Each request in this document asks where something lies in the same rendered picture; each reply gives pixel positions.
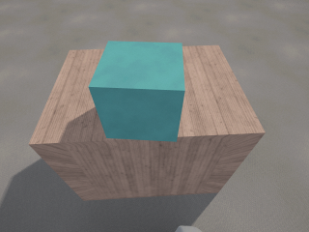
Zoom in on pedestal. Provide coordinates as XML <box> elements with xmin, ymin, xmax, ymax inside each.
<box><xmin>29</xmin><ymin>44</ymin><xmax>266</xmax><ymax>201</ymax></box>

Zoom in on carton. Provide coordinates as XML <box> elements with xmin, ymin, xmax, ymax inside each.
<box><xmin>88</xmin><ymin>41</ymin><xmax>185</xmax><ymax>142</ymax></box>

